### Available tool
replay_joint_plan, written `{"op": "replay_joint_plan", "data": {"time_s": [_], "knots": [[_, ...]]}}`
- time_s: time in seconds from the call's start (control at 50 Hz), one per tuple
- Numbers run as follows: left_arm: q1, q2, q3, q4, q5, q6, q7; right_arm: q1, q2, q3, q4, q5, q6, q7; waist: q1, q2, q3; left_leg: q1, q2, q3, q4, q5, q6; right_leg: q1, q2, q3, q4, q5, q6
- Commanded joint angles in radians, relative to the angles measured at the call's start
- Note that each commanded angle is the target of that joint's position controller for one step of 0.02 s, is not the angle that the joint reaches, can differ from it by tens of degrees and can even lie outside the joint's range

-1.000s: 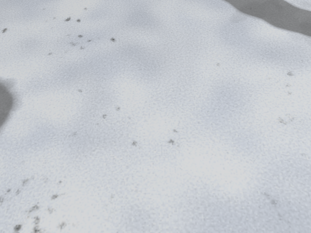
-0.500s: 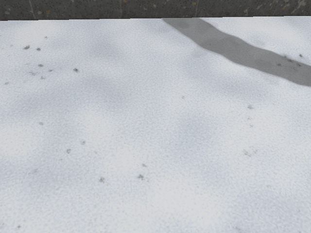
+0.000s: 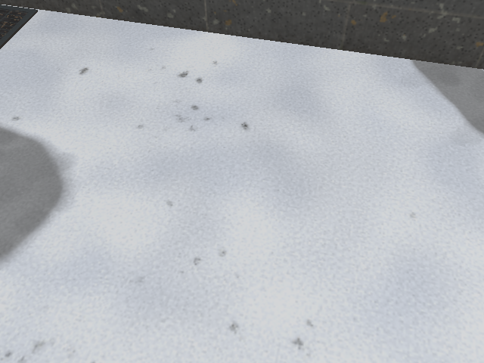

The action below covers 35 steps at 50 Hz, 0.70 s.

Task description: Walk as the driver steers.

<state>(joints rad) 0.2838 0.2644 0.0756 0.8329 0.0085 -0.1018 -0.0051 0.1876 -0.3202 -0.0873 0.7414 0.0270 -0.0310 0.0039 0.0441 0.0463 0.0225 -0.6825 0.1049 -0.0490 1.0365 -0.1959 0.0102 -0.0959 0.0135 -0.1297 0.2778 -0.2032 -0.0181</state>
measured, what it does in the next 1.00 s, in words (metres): walks ahead, turning right: left foot, then right foot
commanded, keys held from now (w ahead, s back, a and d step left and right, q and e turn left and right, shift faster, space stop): w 0.16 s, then w+e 0.84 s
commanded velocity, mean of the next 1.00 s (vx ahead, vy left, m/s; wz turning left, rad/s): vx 0.50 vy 0.00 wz -0.23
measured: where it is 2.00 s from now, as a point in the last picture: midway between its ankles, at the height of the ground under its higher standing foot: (291, 244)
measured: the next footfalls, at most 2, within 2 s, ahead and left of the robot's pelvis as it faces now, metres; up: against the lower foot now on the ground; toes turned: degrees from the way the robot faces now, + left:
left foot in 0.22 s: +0.29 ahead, +0.17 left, +0.00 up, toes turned +8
right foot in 0.78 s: +0.58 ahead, -0.07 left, +0.00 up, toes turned -13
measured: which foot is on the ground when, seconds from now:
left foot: up 0.00-0.20, down 0.22-0.76, up 0.78-1.00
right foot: down 0.00-0.22, up 0.24-0.76, down 0.78-1.00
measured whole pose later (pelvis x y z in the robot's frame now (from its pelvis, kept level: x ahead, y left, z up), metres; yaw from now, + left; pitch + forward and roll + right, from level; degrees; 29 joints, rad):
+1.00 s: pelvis +0.55 +0.00 +0.00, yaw -19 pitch +2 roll +0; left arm 0.30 0.28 0.07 0.74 -0.01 -0.06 -0.02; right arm 0.11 -0.30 -0.06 0.71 -0.01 -0.10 -0.01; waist 0.04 0.02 0.05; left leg -0.61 0.10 -0.08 1.03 -0.29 -0.03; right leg -0.23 0.12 0.05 0.38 -0.17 -0.11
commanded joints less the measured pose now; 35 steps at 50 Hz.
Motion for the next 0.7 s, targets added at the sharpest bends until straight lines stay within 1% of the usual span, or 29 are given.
{"op": "replay_joint_plan", "data": {"time_s": [0.02,0.06,0.1,0.14,0.16,0.18,0.2,0.22,0.24,0.26,0.28,0.3,0.32,0.34,0.36,0.38,0.4,0.42,0.44,0.48,0.52,0.56,0.62,0.66,0.68,0.7], "knots": [[-0.088,0.149,0.033,-0.072,-0.004,-0.018,0.006,-0.026,0.002,0.014,-0.078,-0.005,-0.01,0.019,-0.027,-0.099,0.024,-0.012,0.033,-0.025,-0.156,0.155,-0.005,-0.023,-0.269,0.103,-0.16,0.213,-0.163],[-0.052,0.166,0.037,-0.056,-0.014,-0.013,0.006,-0.097,0.013,0.025,-0.101,-0.008,-0.016,0.03,-0.001,-0.083,0.043,0.036,0.01,0.015,-0.271,0.2,0.005,-0.027,-0.263,0.058,-0.164,0.209,-0.156],[-0.013,0.189,0.043,-0.036,-0.028,-0.005,0.004,-0.155,0.005,0.029,-0.128,-0.007,-0.017,0.038,0.013,-0.081,0.063,0.049,-0.005,0.033,-0.348,0.18,0.021,0.016,-0.283,0.05,-0.158,0.2,-0.152],[0.018,0.211,0.049,-0.014,-0.041,0.007,0.002,-0.193,-0.012,0.027,-0.152,-0.008,-0.019,0.043,0.012,-0.086,0.073,0.05,-0.023,0.048,-0.407,0.11,0.045,0.089,-0.312,0.051,-0.124,0.249,-0.146],[0.025,0.223,0.051,-0.006,-0.045,0.014,0.002,-0.192,-0.025,0.022,-0.159,-0.01,-0.019,0.045,0.0,-0.097,0.064,0.076,-0.041,0.066,-0.43,0.062,0.061,0.122,-0.322,0.046,-0.086,0.342,-0.139],[0.028,0.234,0.05,0.004,-0.049,0.021,0.003,-0.161,-0.045,0.013,-0.158,-0.014,-0.02,0.044,-0.031,-0.115,0.032,0.161,-0.071,0.091,-0.457,0.022,0.079,0.135,-0.319,0.043,-0.014,0.514,-0.13],[0.021,0.233,0.044,0.014,-0.053,0.029,0.004,-0.043,-0.076,-0.007,-0.127,-0.016,-0.022,0.041,-0.109,-0.119,-0.04,0.345,-0.109,0.126,-0.511,0.052,0.104,0.111,-0.289,0.013,0.137,0.673,-0.108],[0.039,0.199,0.027,0.019,-0.046,0.03,0.006,0.124,-0.134,-0.037,-0.075,-0.017,-0.021,0.03,-0.184,-0.11,-0.143,0.621,-0.118,0.12,-0.498,0.097,0.129,-0.012,-0.238,-0.012,0.348,0.67,-0.075],[0.066,0.113,-0.005,-0.014,-0.018,0.021,0.001,0.279,-0.239,-0.063,-0.05,-0.034,-0.016,0.009,-0.216,0.056,-0.299,0.978,0.137,-0.21,-0.488,0.093,0.221,-0.327,-0.147,-0.027,0.732,0.265,-0.016],[0.138,0.054,-0.026,-0.016,-0.026,-0.001,-0.006,0.268,-0.26,-0.052,-0.063,-0.035,-0.02,0.009,-0.152,0.201,-0.453,1.09,0.325,-0.642,-0.647,-0.026,0.333,-0.535,-0.003,0.155,0.987,-0.406,0.01],[0.034,0.168,0.007,-0.021,-0.062,-0.009,-0.009,0.24,-0.173,-0.03,-0.066,-0.033,-0.029,0.016,-0.194,0.081,-0.361,1.006,0.299,-0.572,-0.696,-0.058,0.285,-0.627,-0.039,0.253,1.067,-0.378,0.004],[-0.025,0.174,0.011,-0.049,-0.071,-0.011,-0.008,0.187,-0.14,-0.019,-0.055,-0.029,-0.035,0.017,-0.165,0.08,-0.208,0.87,0.267,-0.4,-0.711,-0.007,0.244,-0.679,-0.085,0.226,1.044,-0.292,-0.006],[-0.042,0.157,0.009,-0.046,-0.053,-0.007,0.0,0.117,-0.101,-0.008,-0.052,-0.026,-0.04,0.018,-0.122,0.033,-0.143,0.742,0.222,-0.297,-0.736,0.032,0.214,-0.645,-0.13,0.212,0.983,-0.203,-0.006],[-0.028,0.151,0.015,-0.038,-0.04,0.006,0.003,0.065,-0.065,0.0,-0.054,-0.03,-0.047,0.021,-0.085,0.058,-0.093,0.64,0.184,-0.208,-0.775,0.068,0.195,-0.596,-0.158,0.215,0.939,-0.136,-0.002],[0.013,0.137,0.015,-0.023,-0.043,0.024,0.003,0.034,-0.045,0.003,-0.053,-0.037,-0.058,0.022,-0.054,0.08,-0.085,0.573,0.166,-0.152,-0.817,0.074,0.186,-0.532,-0.175,0.224,0.928,-0.081,0.002],[0.032,0.116,0.013,-0.015,-0.046,0.039,0.004,0.021,-0.037,0.002,-0.047,-0.039,-0.07,0.021,-0.04,0.071,-0.078,0.54,0.16,-0.115,-0.852,0.096,0.19,-0.508,-0.175,0.222,0.922,-0.048,0.008],[0.032,0.1,0.011,-0.014,-0.047,0.05,0.005,0.014,-0.039,-0.001,-0.038,-0.042,-0.079,0.019,-0.028,0.052,-0.061,0.521,0.159,-0.072,-0.876,0.136,0.192,-0.514,-0.174,0.227,0.908,-0.023,0.014],[0.016,0.092,0.011,-0.019,-0.046,0.058,0.007,0.013,-0.044,-0.004,-0.028,-0.045,-0.085,0.014,-0.025,0.036,-0.038,0.513,0.156,-0.029,-0.893,0.17,0.189,-0.537,-0.172,0.236,0.885,0.01,0.02],[-0.005,0.088,0.011,-0.027,-0.043,0.061,0.009,0.022,-0.047,-0.006,-0.017,-0.05,-0.088,0.009,-0.028,0.024,-0.021,0.52,0.152,0.008,-0.902,0.201,0.186,-0.567,-0.169,0.246,0.853,0.048,0.026],[-0.047,0.081,0.01,-0.042,-0.038,0.059,0.006,0.043,-0.05,-0.009,0.003,-0.051,-0.088,-0.002,-0.037,0.014,0.003,0.552,0.141,0.075,-0.91,0.243,0.176,-0.615,-0.156,0.257,0.755,0.142,0.032],[-0.092,0.07,0.005,-0.057,-0.032,0.053,-0.006,0.045,-0.062,-0.011,0.011,-0.048,-0.086,-0.01,-0.048,0.008,0.019,0.571,0.127,0.138,-0.918,0.255,0.16,-0.607,-0.144,0.232,0.626,0.243,0.029],[-0.162,0.053,-0.006,-0.081,-0.028,0.051,-0.02,0.063,-0.08,-0.016,0.022,-0.042,-0.081,-0.016,-0.076,-0.004,0.046,0.593,0.134,0.183,-0.93,0.256,0.152,-0.597,-0.135,0.181,0.519,0.295,0.02],[-0.255,0.042,-0.016,-0.129,-0.028,0.05,-0.04,0.119,-0.101,-0.025,0.05,-0.03,-0.063,-0.022,-0.115,-0.021,0.085,0.699,0.17,0.217,-0.905,0.303,0.15,-0.644,-0.127,0.138,0.421,0.266,-0.005],[-0.289,0.047,-0.017,-0.16,-0.028,0.049,-0.054,0.136,-0.114,-0.031,0.061,-0.02,-0.045,-0.025,-0.119,-0.017,0.091,0.777,0.19,0.236,-0.858,0.39,0.141,-0.662,-0.114,0.105,0.383,0.193,-0.027],[-0.289,0.054,-0.014,-0.172,-0.03,0.049,-0.06,0.129,-0.124,-0.034,0.061,-0.017,-0.036,-0.027,-0.108,-0.007,0.081,0.798,0.194,0.25,-0.819,0.497,0.132,-0.638,-0.096,0.082,0.369,0.149,-0.043],[-0.272,0.068,-0.007,-0.18,-0.032,0.051,-0.064,0.118,-0.139,-0.037,0.058,-0.014,-0.028,-0.031,-0.088,0.012,0.054,0.813,0.193,0.264,-0.762,0.67,0.121,-0.584,-0.065,0.05,0.365,0.101,-0.062]]}}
